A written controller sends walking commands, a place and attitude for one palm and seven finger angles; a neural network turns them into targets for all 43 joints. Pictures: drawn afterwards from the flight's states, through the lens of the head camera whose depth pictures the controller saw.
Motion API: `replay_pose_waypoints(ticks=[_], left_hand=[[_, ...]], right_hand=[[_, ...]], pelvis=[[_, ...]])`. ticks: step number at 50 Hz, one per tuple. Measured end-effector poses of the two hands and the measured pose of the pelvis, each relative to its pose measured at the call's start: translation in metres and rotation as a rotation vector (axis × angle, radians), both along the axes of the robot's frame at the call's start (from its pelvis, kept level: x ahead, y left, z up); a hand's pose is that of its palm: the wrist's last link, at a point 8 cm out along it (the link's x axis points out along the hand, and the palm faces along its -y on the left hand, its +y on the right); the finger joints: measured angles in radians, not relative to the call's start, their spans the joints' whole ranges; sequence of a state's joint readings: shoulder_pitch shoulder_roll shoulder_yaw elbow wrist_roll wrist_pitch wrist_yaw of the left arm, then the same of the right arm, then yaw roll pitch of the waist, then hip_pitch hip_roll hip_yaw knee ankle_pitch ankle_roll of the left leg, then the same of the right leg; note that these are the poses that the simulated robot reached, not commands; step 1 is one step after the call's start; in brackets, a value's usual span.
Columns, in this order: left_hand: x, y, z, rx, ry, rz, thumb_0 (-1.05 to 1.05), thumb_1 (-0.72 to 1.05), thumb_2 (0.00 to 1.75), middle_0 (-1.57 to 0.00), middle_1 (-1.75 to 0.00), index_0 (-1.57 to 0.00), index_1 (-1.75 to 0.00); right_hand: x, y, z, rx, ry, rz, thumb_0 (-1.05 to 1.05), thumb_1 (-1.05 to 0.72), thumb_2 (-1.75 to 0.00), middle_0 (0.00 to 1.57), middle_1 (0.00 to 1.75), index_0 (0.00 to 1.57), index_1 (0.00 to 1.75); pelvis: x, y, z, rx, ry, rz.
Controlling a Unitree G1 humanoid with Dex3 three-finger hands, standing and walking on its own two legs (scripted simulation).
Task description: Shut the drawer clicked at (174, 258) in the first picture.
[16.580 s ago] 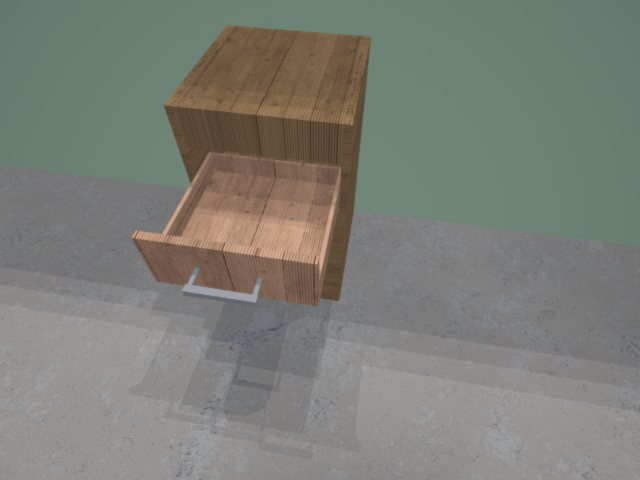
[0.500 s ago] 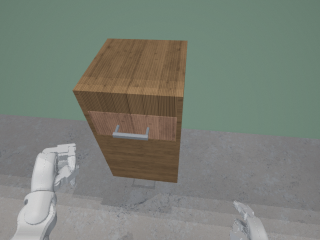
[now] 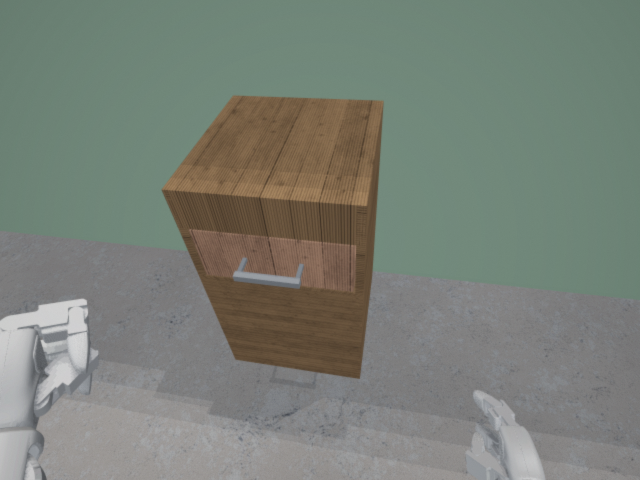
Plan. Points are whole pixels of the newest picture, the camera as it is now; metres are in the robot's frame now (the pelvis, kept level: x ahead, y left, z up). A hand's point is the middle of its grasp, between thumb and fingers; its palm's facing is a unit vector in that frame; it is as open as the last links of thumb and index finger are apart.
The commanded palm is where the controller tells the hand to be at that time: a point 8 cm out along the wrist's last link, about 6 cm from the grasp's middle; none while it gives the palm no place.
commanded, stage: step back with the hand held close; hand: left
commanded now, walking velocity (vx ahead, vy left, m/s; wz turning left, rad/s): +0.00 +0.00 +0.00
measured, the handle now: (269, 272) +0.59 +0.21 -0.21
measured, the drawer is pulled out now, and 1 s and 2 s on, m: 0.00 0.00 0.00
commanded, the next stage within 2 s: stop stepping back and stand still in 1.84 s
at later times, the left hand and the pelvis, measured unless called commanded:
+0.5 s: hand (70, 386) +0.15 +0.24 +0.16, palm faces +0.30 -0.81 -0.50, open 3.2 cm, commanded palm +0.09 +0.29 +0.18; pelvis -0.03 +0.01 +0.00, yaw +0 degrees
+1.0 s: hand (10, 418) +0.12 +0.27 +0.17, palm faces +0.37 -0.78 -0.50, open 3.2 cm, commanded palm +0.05 +0.31 +0.18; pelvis -0.08 +0.03 -0.01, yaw +2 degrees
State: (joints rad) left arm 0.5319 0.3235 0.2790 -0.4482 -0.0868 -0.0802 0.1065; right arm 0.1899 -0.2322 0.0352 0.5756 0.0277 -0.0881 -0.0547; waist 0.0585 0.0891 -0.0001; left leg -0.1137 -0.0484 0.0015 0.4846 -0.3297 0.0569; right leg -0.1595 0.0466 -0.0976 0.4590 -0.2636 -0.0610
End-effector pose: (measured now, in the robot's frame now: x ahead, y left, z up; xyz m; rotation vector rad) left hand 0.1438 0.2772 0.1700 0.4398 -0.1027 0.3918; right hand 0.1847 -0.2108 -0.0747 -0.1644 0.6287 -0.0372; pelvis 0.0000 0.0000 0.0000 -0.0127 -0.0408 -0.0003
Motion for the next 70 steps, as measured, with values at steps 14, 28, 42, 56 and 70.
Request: replay_pose_waypoints(ticks=[14, 28, 42, 56, 70], left_hand=[[0.006, -0.002, 0.022, 0.117, -0.09, -0.06, 0.01, 0.89, 0.9, -1.4, -1.6, -1.41, -1.6], [-0.037, 0.01, 0.02, 0.158, -0.048, -0.093, 0.01, 0.88, 0.89, -1.4, -1.59, -1.41, -1.6], [-0.063, 0.024, 0.001, 0.101, -0.067, -0.079, 0.01, 0.89, 0.9, -1.41, -1.6, -1.41, -1.6], [-0.062, 0.031, 0.017, 0.217, -0.148, -0.125, 0.01, 0.88, 0.9, -1.41, -1.6, -1.41, -1.6], [-0.088, 0.031, 0.025, 0.266, -0.201, -0.16, 0.01, 0.88, 0.89, -1.41, -1.6, -1.41, -1.6]], right_hand=[[-0.043, -0.033, -0.008, -0.032, 0.085, -0.106, 0.01, -0.9, -0.9, 0.2, 0.3, 0.21, 0.29], [-0.074, -0.026, -0.008, -0.089, 0.126, -0.139, 0.01, -0.9, -0.9, 0.2, 0.3, 0.2, 0.29], [-0.089, 0.003, 0.003, -0.094, 0.072, -0.071, 0.01, -0.9, -0.9, 0.2, 0.3, 0.21, 0.3], [-0.102, -0.007, -0.005, -0.14, 0.122, -0.092, 0.01, -0.9, -0.9, 0.2, 0.3, 0.21, 0.3], [-0.122, -0.007, 0.002, -0.177, 0.086, -0.098, 0.01, -0.9, -0.9, 0.2, 0.3, 0.21, 0.3]], pelvis=[[-0.016, -0.005, 0.001, -0.003, 0.043, 0.0], [-0.042, 0.013, -0.001, 0.01, 0.062, 0.002], [-0.073, 0.025, -0.005, -0.009, 0.067, -0.001], [-0.082, 0.026, -0.012, -0.008, 0.076, 0.021], [-0.103, 0.029, -0.015, -0.025, 0.088, 0.023]])
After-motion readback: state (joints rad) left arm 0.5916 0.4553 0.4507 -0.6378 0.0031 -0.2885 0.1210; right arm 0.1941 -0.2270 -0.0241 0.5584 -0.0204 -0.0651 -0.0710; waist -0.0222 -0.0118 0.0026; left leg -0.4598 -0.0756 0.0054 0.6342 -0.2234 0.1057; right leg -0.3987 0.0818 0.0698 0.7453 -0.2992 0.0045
